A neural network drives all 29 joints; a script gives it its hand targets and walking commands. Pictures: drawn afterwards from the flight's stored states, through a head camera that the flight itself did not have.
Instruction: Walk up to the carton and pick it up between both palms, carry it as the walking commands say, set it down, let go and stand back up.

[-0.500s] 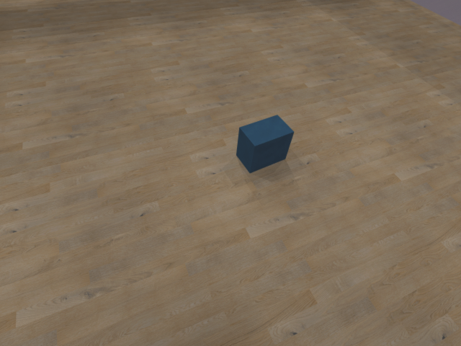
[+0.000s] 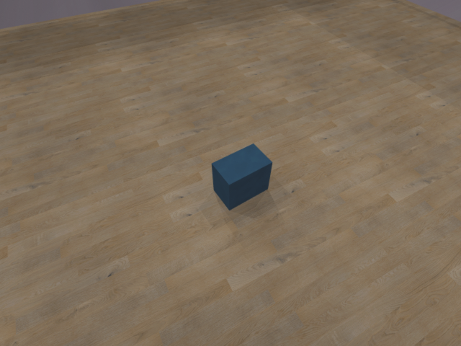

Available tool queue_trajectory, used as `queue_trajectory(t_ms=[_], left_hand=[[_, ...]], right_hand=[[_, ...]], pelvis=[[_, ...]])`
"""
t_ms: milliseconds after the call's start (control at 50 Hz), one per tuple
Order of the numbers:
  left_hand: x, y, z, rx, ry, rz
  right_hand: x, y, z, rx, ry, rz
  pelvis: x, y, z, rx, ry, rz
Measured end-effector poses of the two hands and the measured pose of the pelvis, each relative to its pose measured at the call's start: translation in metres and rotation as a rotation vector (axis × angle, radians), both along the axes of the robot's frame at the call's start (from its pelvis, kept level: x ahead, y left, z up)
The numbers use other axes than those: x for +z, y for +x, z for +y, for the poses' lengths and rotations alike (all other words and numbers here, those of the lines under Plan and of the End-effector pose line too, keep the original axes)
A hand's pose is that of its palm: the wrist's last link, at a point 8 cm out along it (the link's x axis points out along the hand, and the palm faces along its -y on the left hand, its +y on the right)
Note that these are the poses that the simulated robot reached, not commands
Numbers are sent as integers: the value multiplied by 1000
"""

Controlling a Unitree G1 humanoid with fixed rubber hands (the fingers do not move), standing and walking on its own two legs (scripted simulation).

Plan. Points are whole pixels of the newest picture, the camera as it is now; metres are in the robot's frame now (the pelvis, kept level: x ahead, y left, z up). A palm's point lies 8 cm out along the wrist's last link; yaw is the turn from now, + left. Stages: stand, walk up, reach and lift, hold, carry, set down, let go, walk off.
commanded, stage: walk up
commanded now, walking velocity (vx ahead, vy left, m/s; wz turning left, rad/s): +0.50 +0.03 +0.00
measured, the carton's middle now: (241, 177) +1.00 -0.09 -0.66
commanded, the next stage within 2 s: none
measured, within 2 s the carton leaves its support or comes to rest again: neither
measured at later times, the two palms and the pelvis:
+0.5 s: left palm (85, 331) +0.21 +0.28 -0.15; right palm (298, 247) +0.36 -0.17 -0.13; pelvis +0.26 +0.06 -0.01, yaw -3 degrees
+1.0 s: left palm (156, 177) +0.57 +0.19 -0.12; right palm (328, 212) +0.46 -0.27 -0.15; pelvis +0.49 -0.03 +0.00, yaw -1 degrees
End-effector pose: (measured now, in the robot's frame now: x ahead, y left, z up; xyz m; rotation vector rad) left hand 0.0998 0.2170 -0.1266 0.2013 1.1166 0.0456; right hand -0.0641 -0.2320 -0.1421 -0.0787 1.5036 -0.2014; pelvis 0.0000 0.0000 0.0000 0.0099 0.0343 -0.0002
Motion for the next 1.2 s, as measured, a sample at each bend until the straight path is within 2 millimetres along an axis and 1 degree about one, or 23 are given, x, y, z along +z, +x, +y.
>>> queue_trajectory(t_ms=[60,120,180,220,260,300,360,400,440,500,540,620,680,740,780,840,880,900,940,1000,1080,1140,1200], left_hand=[[5,-23,11,110,39,74],[11,-51,21,167,65,188],[17,-76,26,219,76,316],[19,-84,29,252,72,390],[18,-86,30,276,59,453],[12,-80,32,293,38,509],[-7,-56,38,307,0,566],[-19,-25,45,302,-23,572],[-23,23,53,277,-34,513],[-25,108,66,194,-33,385],[-22,167,72,134,-27,293],[-7,279,73,37,-18,129],[6,353,61,-16,-20,27],[14,414,41,-63,-23,-40],[15,448,25,-87,-19,-62],[8,490,0,-101,1,-87],[4,503,-15,-89,17,-93],[4,504,-20,-82,19,-83],[4,497,-27,-50,19,-44],[5,475,-30,31,25,35],[11,441,-15,127,66,136],[14,412,-5,181,78,234],[15,390,4,222,72,330]], right_hand=[[5,95,-17,74,-24,-146],[13,188,-24,131,-42,-290],[22,269,-18,166,-39,-408],[26,314,-6,191,-24,-457],[27,354,9,218,-4,-485],[25,390,28,246,9,-499],[14,438,52,274,-1,-518],[8,454,63,276,-18,-512],[7,451,68,263,-25,-472],[13,424,64,182,-41,-362],[18,404,56,109,-66,-291],[28,369,37,6,-101,-164],[32,349,27,-44,-104,-64],[29,342,19,-87,-85,21],[24,346,12,-110,-66,61],[7,365,-3,-118,-29,101],[-3,390,-13,-86,-7,109],[-5,408,-17,-69,1,94],[-6,452,-25,-34,8,35],[-4,525,-36,26,4,-72],[0,614,-41,99,-9,-193],[4,669,-37,133,-12,-264],[11,713,-23,162,-6,-315]], pelvis=[[7,30,-5,-4,2,-4],[10,58,-3,-30,6,-13],[11,88,5,-47,4,-19],[9,111,10,-44,2,-20],[6,135,17,-35,-3,-17],[-1,161,25,-22,-11,-10],[-18,204,41,-21,-32,-4],[-23,224,51,-26,-27,-6],[-18,239,56,-46,-39,-14],[-5,264,57,-48,-43,-24],[2,282,56,-44,-44,-29],[12,318,51,-45,-54,-40],[15,346,41,-37,-54,-41],[13,376,27,-39,-37,-38],[9,397,15,-44,-20,-33],[-6,433,-9,-44,13,-18],[-11,449,-19,-42,8,-10],[-10,456,-23,-33,8,-12],[-4,471,-29,-16,10,-15],[4,492,-33,-13,10,-16],[9,516,-32,-23,13,-20],[10,533,-24,-28,10,-25],[11,551,-13,-27,5,-25]])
